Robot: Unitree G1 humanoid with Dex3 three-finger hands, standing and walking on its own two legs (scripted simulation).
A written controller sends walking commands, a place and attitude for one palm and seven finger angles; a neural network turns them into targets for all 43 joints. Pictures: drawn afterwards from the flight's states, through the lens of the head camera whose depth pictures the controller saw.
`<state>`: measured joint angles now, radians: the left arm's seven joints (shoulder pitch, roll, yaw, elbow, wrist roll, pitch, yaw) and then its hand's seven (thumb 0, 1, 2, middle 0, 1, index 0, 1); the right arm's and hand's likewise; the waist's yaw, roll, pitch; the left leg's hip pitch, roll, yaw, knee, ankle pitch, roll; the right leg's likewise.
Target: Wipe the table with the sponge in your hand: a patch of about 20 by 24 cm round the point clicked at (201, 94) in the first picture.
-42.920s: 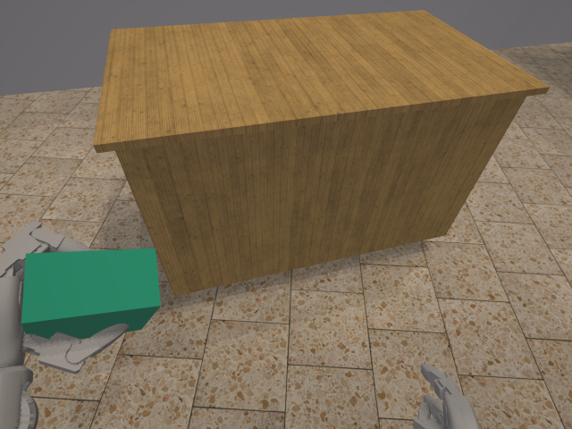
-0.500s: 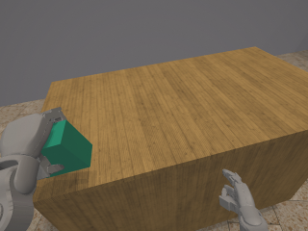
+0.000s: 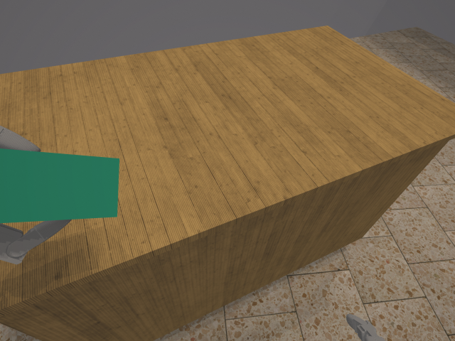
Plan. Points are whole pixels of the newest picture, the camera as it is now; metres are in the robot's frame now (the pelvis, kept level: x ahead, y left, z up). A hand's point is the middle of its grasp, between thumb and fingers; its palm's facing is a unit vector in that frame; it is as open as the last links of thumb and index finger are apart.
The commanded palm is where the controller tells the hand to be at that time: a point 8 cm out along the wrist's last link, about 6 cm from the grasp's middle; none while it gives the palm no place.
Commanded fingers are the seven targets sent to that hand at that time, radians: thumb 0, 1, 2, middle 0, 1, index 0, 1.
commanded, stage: step back with the hand held close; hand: left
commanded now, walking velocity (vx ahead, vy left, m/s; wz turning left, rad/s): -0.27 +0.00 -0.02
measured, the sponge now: (65, 187) +0.24 +0.20 +0.23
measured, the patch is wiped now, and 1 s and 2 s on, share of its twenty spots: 1.00 1.00 1.00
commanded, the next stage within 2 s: stop stepping back and stand still in 1.10 s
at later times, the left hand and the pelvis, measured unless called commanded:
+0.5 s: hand out of the picture +0.15 +0.25 +0.25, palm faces +0.52 -0.80 -0.30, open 10.3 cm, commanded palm +0.09 +0.29 +0.26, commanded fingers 0.00 0.10 1.30 -1.20 -1.60 -1.20 -1.60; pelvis -0.06 +0.01 -0.01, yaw +1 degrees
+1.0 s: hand out of the picture +0.08 +0.21 +0.24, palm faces +0.41 -0.82 -0.39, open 10.3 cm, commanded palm +0.02 +0.28 +0.26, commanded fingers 0.00 0.10 1.30 -1.20 -1.60 -1.20 -1.60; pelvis -0.13 +0.00 -0.01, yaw +3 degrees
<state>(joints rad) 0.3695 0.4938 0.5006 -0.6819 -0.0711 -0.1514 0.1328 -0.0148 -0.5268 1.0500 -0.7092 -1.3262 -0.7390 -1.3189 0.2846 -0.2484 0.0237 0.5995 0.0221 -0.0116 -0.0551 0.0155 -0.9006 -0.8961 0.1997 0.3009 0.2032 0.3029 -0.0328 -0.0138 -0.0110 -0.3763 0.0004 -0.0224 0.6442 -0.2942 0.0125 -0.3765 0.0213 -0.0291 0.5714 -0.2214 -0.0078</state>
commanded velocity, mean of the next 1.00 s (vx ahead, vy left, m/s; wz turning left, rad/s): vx -0.35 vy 0.00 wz -0.03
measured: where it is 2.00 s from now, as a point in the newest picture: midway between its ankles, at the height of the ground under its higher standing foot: outside the picture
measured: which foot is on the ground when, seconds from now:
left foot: down 0.00-0.80, up 0.82-0.98, down 1.00-1.00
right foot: down 0.00-1.00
